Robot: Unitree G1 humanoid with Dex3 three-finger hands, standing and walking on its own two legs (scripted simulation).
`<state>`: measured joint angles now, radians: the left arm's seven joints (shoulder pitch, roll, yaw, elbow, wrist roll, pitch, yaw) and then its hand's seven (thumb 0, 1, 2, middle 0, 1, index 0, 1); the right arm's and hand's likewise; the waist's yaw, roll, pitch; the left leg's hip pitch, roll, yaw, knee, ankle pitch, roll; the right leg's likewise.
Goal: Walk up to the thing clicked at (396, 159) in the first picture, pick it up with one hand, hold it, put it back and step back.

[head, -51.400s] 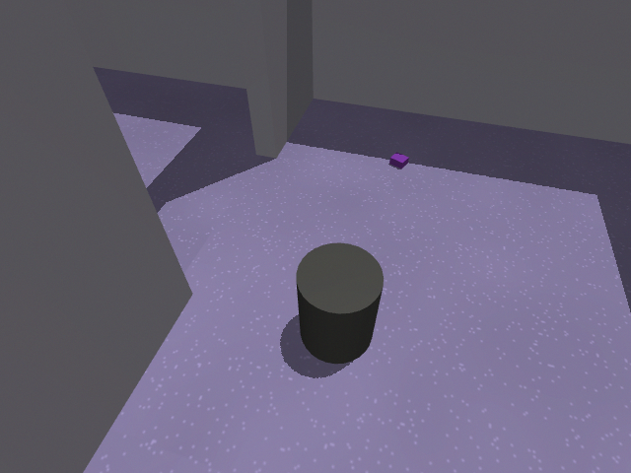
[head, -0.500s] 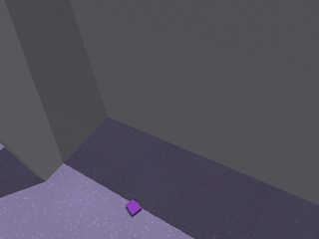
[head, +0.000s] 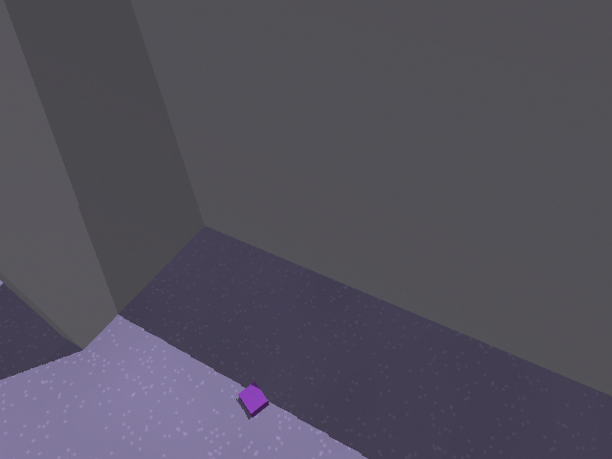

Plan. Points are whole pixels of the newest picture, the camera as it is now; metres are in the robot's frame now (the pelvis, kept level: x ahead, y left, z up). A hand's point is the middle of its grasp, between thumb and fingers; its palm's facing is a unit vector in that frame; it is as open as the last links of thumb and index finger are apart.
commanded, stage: stand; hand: left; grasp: from above
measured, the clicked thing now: (253, 399) +0.45 +0.21 -0.76
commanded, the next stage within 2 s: step back in 0.38 s
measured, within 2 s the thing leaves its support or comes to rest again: neither
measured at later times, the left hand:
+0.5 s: hand out of the picture +0.07 +0.26 -0.16, palm faces +0.02 -0.93 -0.36, open 7.4 cm
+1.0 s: hand out of the picture +0.02 +0.33 -0.18, palm faces -0.07 -0.93 -0.36, open 7.4 cm
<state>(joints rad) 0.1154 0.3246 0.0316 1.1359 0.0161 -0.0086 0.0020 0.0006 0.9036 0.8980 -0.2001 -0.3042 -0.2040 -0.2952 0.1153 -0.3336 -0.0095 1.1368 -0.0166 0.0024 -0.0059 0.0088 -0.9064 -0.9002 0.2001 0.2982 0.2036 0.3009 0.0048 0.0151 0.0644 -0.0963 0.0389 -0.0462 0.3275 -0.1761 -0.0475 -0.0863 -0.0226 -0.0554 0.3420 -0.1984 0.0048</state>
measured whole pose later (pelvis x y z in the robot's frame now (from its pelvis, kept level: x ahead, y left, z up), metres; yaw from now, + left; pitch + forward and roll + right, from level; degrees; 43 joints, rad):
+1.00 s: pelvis -0.10 +0.08 -0.02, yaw -3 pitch -2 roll +0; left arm 0.11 0.38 0.07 0.91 0.00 0.07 0.03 0.00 0.90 0.90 -0.20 -0.30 -0.20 -0.29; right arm 0.11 -0.33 -0.05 0.87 -0.02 0.03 -0.03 0.01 -0.90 -0.90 0.20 0.30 0.21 0.30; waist -0.02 -0.05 0.21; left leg -0.29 -0.05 0.07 0.57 -0.25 0.08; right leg -0.32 0.06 0.13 0.91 -0.49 0.01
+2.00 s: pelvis -0.40 +0.05 -0.03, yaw -4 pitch -3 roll +0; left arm 0.20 0.36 0.07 0.85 0.03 0.05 -0.01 0.00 0.90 0.90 -0.20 -0.30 -0.20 -0.29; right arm 0.09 -0.41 -0.06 0.83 0.00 0.06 -0.03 0.01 -0.90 -0.90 0.20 0.30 0.21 0.30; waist 0.02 0.04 0.17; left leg -0.49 0.00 -0.09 0.88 -0.45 0.00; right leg -0.26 0.02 0.05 0.68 -0.37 0.00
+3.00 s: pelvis -0.64 +0.03 -0.02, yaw -1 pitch -3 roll +2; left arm 0.22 0.40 0.08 0.93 0.03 0.01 -0.01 0.00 0.90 0.90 -0.20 -0.30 -0.20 -0.30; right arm 0.27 -0.34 -0.05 1.00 -0.04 -0.01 0.01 0.01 -0.91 -0.90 0.20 0.30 0.20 0.30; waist 0.02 -0.04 0.07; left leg -0.21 -0.05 -0.02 0.55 -0.30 0.01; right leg -0.29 -0.05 0.02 0.76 -0.44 -0.02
